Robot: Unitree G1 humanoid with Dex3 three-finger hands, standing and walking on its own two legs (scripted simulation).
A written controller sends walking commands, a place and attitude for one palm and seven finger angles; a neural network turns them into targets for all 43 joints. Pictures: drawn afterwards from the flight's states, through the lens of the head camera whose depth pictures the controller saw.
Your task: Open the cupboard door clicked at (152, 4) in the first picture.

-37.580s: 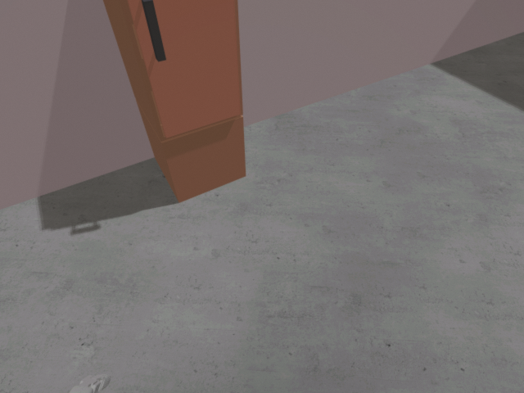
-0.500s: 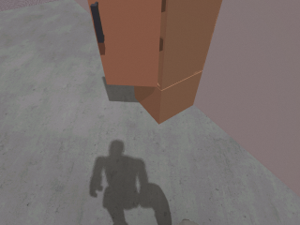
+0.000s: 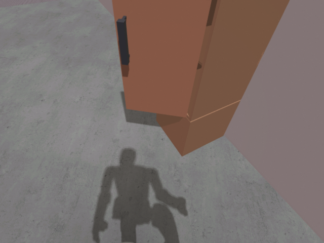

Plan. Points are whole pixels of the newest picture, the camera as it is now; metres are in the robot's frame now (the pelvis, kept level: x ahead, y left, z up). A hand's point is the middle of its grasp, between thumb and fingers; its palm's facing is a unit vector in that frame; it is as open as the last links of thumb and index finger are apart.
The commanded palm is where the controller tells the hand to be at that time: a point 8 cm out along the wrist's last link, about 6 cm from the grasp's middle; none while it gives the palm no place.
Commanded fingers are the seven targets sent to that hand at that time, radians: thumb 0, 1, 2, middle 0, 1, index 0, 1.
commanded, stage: take the last steps up to it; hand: left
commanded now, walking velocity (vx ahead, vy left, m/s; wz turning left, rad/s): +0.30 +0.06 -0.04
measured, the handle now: (125, 41) +0.79 +0.24 +0.08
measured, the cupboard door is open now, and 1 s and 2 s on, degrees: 52 52 52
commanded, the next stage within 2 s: come to a stop and stand still in 0.36 s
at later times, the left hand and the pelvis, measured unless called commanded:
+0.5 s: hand (112, 181) +0.31 +0.20 -0.16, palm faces -0.06 -0.98 -0.20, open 7.4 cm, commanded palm none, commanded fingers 0.00 0.90 0.90 -0.20 -0.30 -0.20 -0.30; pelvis +0.18 +0.03 -0.01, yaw -2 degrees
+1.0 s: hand (92, 196) +0.26 +0.25 -0.17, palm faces -0.01 -0.97 -0.24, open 7.4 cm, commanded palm none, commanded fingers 0.00 0.90 0.90 -0.20 -0.30 -0.20 -0.30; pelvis +0.21 +0.05 +0.00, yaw -4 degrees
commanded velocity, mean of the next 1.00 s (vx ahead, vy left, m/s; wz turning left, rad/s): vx -0.02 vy -0.01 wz -0.02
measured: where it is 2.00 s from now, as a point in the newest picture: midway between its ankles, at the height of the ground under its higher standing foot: outside the picture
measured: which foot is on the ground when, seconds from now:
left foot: up 0.00-0.00, down 0.02-0.48, up 0.50-0.70, down 0.72-1.00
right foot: down 0.00-0.02, up 0.04-0.44, down 0.46-0.76, up 0.78-1.00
